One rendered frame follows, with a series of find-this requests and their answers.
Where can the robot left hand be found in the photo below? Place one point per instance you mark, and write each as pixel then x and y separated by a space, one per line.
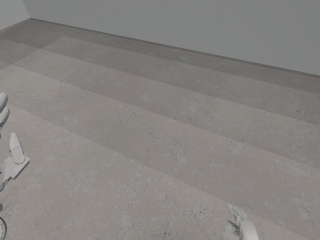
pixel 12 167

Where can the robot right hand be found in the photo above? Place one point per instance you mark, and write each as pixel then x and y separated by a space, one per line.
pixel 246 229

